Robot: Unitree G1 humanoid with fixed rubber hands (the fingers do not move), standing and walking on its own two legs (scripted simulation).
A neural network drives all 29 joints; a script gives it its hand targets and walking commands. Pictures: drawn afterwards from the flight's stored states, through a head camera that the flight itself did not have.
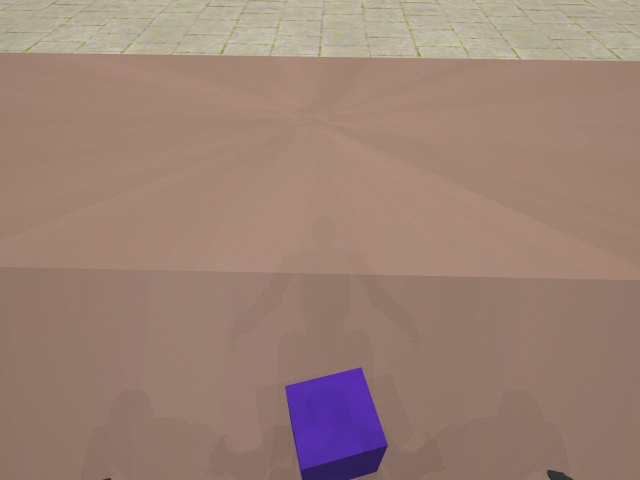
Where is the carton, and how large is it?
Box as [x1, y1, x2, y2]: [285, 367, 387, 479]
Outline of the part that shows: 360,367 285,386 290,419 302,479 350,479 376,471 387,444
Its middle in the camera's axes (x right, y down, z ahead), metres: +0.03 +0.52 +1.06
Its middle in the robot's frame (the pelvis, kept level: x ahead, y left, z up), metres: +0.40 -0.02 -0.66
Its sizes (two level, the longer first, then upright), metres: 0.210 0.200 0.250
